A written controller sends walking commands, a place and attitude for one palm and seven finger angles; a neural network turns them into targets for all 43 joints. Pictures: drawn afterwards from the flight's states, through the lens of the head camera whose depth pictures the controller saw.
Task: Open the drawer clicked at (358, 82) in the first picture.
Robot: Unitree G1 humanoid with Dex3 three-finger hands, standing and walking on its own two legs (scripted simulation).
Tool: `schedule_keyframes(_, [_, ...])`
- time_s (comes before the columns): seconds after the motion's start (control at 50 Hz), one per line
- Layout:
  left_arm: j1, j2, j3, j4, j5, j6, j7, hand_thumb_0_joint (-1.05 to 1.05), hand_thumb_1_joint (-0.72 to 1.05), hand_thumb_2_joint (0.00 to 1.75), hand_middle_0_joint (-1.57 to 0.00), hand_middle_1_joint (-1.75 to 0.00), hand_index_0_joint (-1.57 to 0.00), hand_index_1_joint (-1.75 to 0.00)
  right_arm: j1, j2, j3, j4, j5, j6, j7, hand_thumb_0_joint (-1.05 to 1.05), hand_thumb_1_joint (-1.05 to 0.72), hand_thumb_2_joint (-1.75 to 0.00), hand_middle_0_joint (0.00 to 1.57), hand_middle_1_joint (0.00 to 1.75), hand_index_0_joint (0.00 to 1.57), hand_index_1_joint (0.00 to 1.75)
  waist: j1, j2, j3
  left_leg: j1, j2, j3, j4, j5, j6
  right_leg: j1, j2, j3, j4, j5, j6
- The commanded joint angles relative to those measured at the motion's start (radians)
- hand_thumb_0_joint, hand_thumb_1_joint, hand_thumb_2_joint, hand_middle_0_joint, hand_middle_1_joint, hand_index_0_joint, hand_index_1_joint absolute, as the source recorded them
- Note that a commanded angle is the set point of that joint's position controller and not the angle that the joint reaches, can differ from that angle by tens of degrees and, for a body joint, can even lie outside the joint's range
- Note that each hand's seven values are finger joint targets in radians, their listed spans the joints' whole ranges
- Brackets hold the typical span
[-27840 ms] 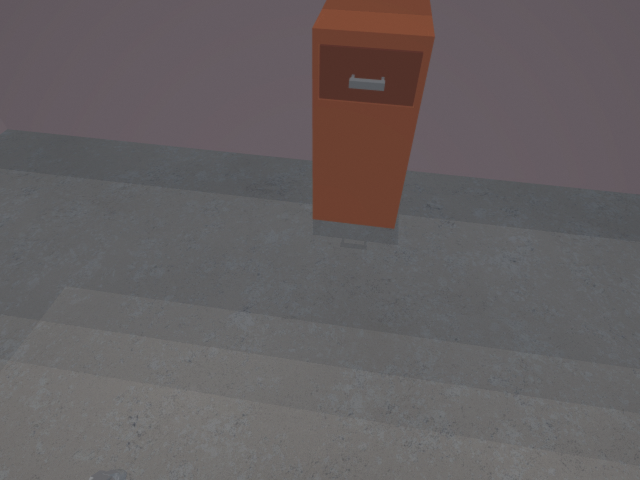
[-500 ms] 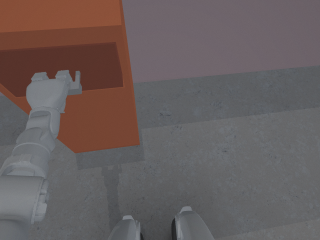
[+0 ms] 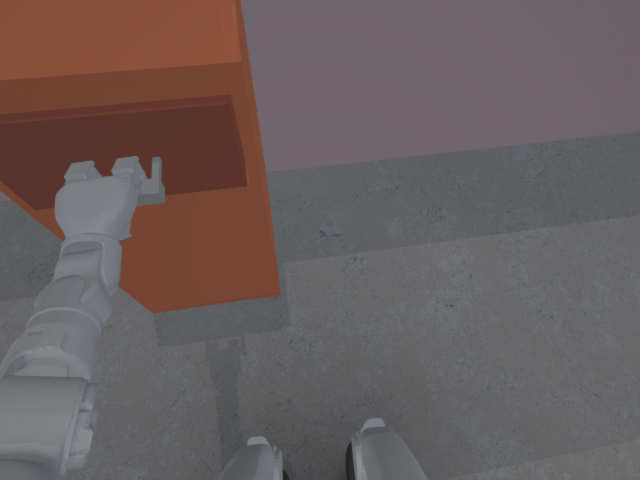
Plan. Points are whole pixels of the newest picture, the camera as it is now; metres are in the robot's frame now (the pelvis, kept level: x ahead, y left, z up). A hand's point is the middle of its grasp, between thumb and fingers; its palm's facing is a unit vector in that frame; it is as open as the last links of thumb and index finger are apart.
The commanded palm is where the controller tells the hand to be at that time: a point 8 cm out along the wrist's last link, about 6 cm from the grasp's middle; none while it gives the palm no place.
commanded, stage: pull the drawer open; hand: left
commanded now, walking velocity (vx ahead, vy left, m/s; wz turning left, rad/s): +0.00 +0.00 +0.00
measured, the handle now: (118, 181) +0.51 +0.27 -0.01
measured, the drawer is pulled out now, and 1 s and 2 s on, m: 0.01 0.12 0.26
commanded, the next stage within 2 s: none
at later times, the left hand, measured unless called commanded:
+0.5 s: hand (116, 255) +0.40 +0.26 -0.03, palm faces -0.04 -0.04 -1.00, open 6.1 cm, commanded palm +0.36 +0.25 +0.02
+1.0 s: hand (113, 305) +0.33 +0.25 -0.02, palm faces -0.05 -0.04 -1.00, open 6.0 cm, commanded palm +0.29 +0.24 +0.02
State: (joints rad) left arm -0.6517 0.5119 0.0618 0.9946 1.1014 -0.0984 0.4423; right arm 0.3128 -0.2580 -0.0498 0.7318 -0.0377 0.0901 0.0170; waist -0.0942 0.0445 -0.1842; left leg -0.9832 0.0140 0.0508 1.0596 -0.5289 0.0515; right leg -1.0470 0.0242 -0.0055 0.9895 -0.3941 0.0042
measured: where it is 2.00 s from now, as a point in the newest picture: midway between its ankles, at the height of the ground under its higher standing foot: outside the picture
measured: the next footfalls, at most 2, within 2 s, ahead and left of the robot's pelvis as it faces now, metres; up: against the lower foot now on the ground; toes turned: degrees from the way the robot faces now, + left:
none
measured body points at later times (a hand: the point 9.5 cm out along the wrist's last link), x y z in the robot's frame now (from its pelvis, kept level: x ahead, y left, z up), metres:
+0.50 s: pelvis +0.02 +0.00 +0.02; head +0.13 +0.01 +0.45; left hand +0.40 +0.26 +0.03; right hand +0.11 -0.26 -0.12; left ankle -0.03 +0.08 -0.66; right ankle +0.03 -0.13 -0.66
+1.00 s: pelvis +0.02 +0.00 +0.02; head +0.10 -0.01 +0.47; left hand +0.33 +0.25 +0.03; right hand +0.15 -0.26 -0.10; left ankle -0.03 +0.08 -0.66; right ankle +0.03 -0.13 -0.66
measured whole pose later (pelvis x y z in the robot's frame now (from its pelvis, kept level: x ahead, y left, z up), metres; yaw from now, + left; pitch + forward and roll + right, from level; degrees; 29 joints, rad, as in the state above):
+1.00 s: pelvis +0.02 +0.00 +0.02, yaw +1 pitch +19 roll -1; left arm -0.11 0.35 -0.03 0.54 1.10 0.02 0.50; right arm 0.21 -0.23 -0.05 0.65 -0.03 0.09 0.00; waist -0.01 0.04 -0.18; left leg -0.75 0.01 0.05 0.93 -0.52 0.04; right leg -0.82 0.02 0.00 0.90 -0.41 0.00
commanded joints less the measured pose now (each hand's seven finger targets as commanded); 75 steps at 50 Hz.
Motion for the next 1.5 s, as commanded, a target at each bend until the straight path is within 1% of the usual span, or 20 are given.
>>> schedule_keyframes(0.0, [-0.156,0.189,0.045,-0.179,-0.014,-0.009,0.043,0.00,0.90,0.90,-0.40,-1.35,-0.40,-1.35,0.118,-0.163,-0.060,-0.058,0.003,-0.009,-0.006,0.00,-0.90,-0.90,0.20,0.30,0.20,0.30,0.044,0.030,-0.449,0.302,-0.013,-0.063,-0.132,0.552,-0.026,0.340,0.033,-0.028,-0.078,0.368,-0.041])
schedule_keyframes(0.14, [-0.098,0.133,0.024,-0.215,-0.012,0.015,0.065,0.00,0.90,0.90,-0.40,-1.35,-0.40,-1.35,0.085,-0.157,-0.064,-0.067,0.004,-0.001,-0.005,0.00,-0.90,-0.90,0.20,0.30,0.20,0.30,0.044,0.004,-0.394,0.312,-0.014,-0.060,-0.152,0.564,-0.026,0.351,0.031,-0.029,-0.095,0.381,-0.043])
schedule_keyframes(0.26, [-0.020,0.127,0.031,-0.246,-0.007,0.034,0.071,0.00,0.90,0.90,-0.40,-1.35,-0.40,-1.35,0.064,-0.149,-0.062,-0.081,0.007,0.007,-0.008,0.00,-0.90,-0.90,0.20,0.30,0.20,0.30,0.069,0.017,-0.391,0.338,-0.015,-0.055,-0.167,0.593,-0.031,0.379,0.028,-0.029,-0.099,0.395,-0.044])
schedule_keyframes(0.5, [0.182,-0.008,-0.042,-0.391,-0.016,0.075,0.072,0.00,0.90,0.90,-0.40,-1.35,-0.40,-1.35,0.018,-0.129,-0.067,-0.134,0.016,0.006,-0.008,0.00,-0.90,-0.90,0.20,0.30,0.20,0.30,0.074,-0.006,-0.379,0.426,-0.002,-0.063,-0.184,0.720,-0.042,0.411,0.030,-0.036,-0.128,0.448,-0.043])
schedule_keyframes(0.56, [0.184,0.019,-0.023,-0.434,-0.013,0.083,0.077,0.00,0.90,0.90,-0.40,-1.35,-0.40,-1.35,0.001,-0.130,-0.062,-0.137,0.014,0.005,-0.012,0.00,-0.90,-0.90,0.20,0.30,0.20,0.30,0.075,0.002,-0.367,0.415,-0.006,-0.060,-0.194,0.671,-0.039,0.423,0.029,-0.035,-0.130,0.433,-0.045])
schedule_keyframes(0.58, [0.262,0.018,-0.012,-0.412,-0.014,0.093,0.077,0.00,0.90,0.90,-0.40,-1.35,-0.40,-1.35,-0.003,-0.130,-0.061,-0.138,0.013,0.005,-0.013,0.00,-0.90,-0.90,0.20,0.30,0.20,0.30,0.091,-0.009,-0.341,0.405,-0.009,-0.056,-0.199,0.673,-0.039,0.437,0.030,-0.035,-0.132,0.438,-0.047])
schedule_keyframes(0.62, [0.238,-0.015,-0.047,-0.452,-0.008,0.099,0.081,0.00,0.90,0.90,-0.40,-1.35,-0.40,-1.35,-0.014,-0.126,-0.060,-0.145,0.015,0.001,-0.014,0.00,-0.90,-0.90,0.20,0.30,0.20,0.30,0.076,0.001,-0.333,0.421,-0.005,-0.062,-0.203,0.667,-0.042,0.418,0.030,-0.040,-0.137,0.423,-0.047])
schedule_keyframes(0.66, [0.238,0.013,-0.024,-0.482,-0.006,0.104,0.087,0.00,0.90,0.90,-0.40,-1.35,-0.40,-1.35,-0.019,-0.128,-0.059,-0.142,0.012,-0.001,-0.016,0.00,-0.90,-0.90,0.20,0.30,0.20,0.30,0.084,0.015,-0.348,0.436,-0.004,-0.063,-0.202,0.690,-0.045,0.423,0.028,-0.039,-0.132,0.428,-0.047])
schedule_keyframes(0.74, [0.317,-0.021,-0.042,-0.493,-0.016,0.121,0.085,0.00,0.90,0.90,-0.40,-1.35,-0.40,-1.35,-0.040,-0.127,-0.055,-0.151,0.012,-0.008,-0.017,0.00,-0.90,-0.90,0.20,0.30,0.20,0.30,0.080,-0.005,-0.309,0.418,-0.009,-0.061,-0.210,0.657,-0.043,0.438,0.029,-0.040,-0.142,0.432,-0.049])
schedule_keyframes(0.88, [0.465,-0.025,-0.024,-0.568,-0.016,0.122,0.092,0.00,0.90,0.90,-0.40,-1.35,-0.40,-1.35,-0.070,-0.116,-0.054,-0.176,0.012,-0.023,-0.021,0.00,-0.90,-0.90,0.20,0.30,0.20,0.30,0.112,-0.008,-0.315,0.435,-0.012,-0.056,-0.219,0.649,-0.044,0.469,0.028,-0.036,-0.144,0.426,-0.050])
schedule_keyframes(0.92, [0.470,-0.053,-0.051,-0.599,-0.016,0.121,0.095,0.00,0.90,0.90,-0.40,-1.35,-0.40,-1.35,-0.081,-0.112,-0.051,-0.187,0.013,-0.030,-0.022,0.00,-0.90,-0.90,0.20,0.30,0.20,0.30,0.096,-0.024,-0.301,0.422,-0.015,-0.052,-0.218,0.612,-0.040,0.470,0.027,-0.034,-0.150,0.431,-0.048])
schedule_keyframes(0.98, [0.517,-0.011,-0.006,-0.632,-0.013,0.115,0.105,0.00,0.90,0.90,-0.40,-1.35,-0.40,-1.35,-0.097,-0.113,-0.048,-0.187,0.009,-0.037,-0.024,0.00,-0.90,-0.90,0.20,0.30,0.20,0.30,0.115,-0.011,-0.303,0.419,-0.017,-0.052,-0.221,0.596,-0.041,0.476,0.027,-0.032,-0.140,0.415,-0.051])
schedule_keyframes(1.04, [0.532,-0.054,-0.039,-0.667,-0.014,0.118,0.113,0.00,0.90,0.90,-0.40,-1.35,-0.40,-1.35,-0.113,-0.111,-0.047,-0.199,0.009,-0.047,-0.022,0.00,-0.90,-0.90,0.20,0.30,0.20,0.30,0.097,-0.011,-0.272,0.418,-0.017,-0.054,-0.216,0.588,-0.040,0.456,0.026,-0.037,-0.144,0.412,-0.051])
schedule_keyframes(1.08, [0.587,-0.038,-0.018,-0.683,-0.007,0.117,0.121,0.00,0.90,0.90,-0.40,-1.35,-0.40,-1.35,-0.119,-0.108,-0.046,-0.202,0.006,-0.052,-0.022,0.00,-0.90,-0.90,0.20,0.30,0.20,0.30,0.116,-0.009,-0.281,0.414,-0.020,-0.052,-0.215,0.568,-0.041,0.464,0.026,-0.032,-0.138,0.400,-0.051])
schedule_keyframes(1.1, [0.573,-0.057,-0.038,-0.716,-0.007,0.115,0.126,0.00,0.90,0.90,-0.40,-1.35,-0.40,-1.35,-0.126,-0.105,-0.045,-0.207,0.006,-0.055,-0.022,0.00,-0.90,-0.90,0.20,0.30,0.20,0.30,0.106,0.002,-0.286,0.422,-0.020,-0.051,-0.214,0.560,-0.041,0.455,0.025,-0.033,-0.140,0.398,-0.050])
schedule_keyframes(1.2, [0.622,-0.047,-0.022,-0.739,-0.004,0.121,0.140,0.00,0.90,0.90,-0.40,-1.35,-0.40,-1.35,-0.147,-0.103,-0.041,-0.209,0.003,-0.063,-0.025,0.00,-0.90,-0.90,0.20,0.30,0.20,0.30,0.113,-0.017,-0.262,0.400,-0.029,-0.046,-0.208,0.514,-0.039,0.456,0.024,-0.028,-0.137,0.387,-0.051])
schedule_keyframes(1.24, [0.645,-0.001,0.022,-0.754,-0.005,0.121,0.144,0.00,0.90,0.90,-0.40,-1.35,-0.40,-1.35,-0.161,-0.108,-0.037,-0.208,0.001,-0.063,-0.030,0.00,-0.90,-0.90,0.20,0.30,0.20,0.30,0.127,-0.019,-0.273,0.388,-0.032,-0.048,-0.208,0.498,-0.039,0.477,0.022,-0.020,-0.131,0.392,-0.055])
schedule_keyframes(1.28, [0.648,-0.038,-0.011,-0.752,-0.004,0.124,0.145,0.00,0.90,0.90,-0.40,-1.35,-0.40,-1.35,-0.164,-0.101,-0.038,-0.209,0.002,-0.068,-0.032,0.00,-0.90,-0.90,0.20,0.30,0.20,0.30,0.113,-0.021,-0.240,0.381,-0.035,-0.044,-0.209,0.447,-0.038,0.457,0.021,-0.022,-0.139,0.359,-0.052])
schedule_keyframes(1.36, [0.638,-0.008,0.013,-0.775,-0.001,0.122,0.146,0.00,0.90,0.90,-0.40,-1.35,-0.40,-1.35,-0.185,-0.100,-0.032,-0.212,0.002,-0.072,-0.040,0.00,-0.90,-0.90,0.20,0.30,0.20,0.30,0.124,-0.023,-0.252,0.365,-0.041,-0.038,-0.211,0.400,-0.034,0.465,0.019,-0.011,-0.140,0.329,-0.051])
schedule_keyframes(1.48, [0.773,-0.020,0.025,-0.788,-0.014,0.121,0.144,0.00,0.90,0.90,-0.40,-1.35,-0.40,-1.35,-0.195,-0.095,-0.033,-0.220,0.005,-0.081,-0.040,0.00,-0.90,-0.90,0.20,0.30,0.20,0.30,0.138,-0.039,-0.226,0.358,-0.044,-0.040,-0.208,0.401,-0.036,0.476,0.021,-0.008,-0.139,0.340,-0.054])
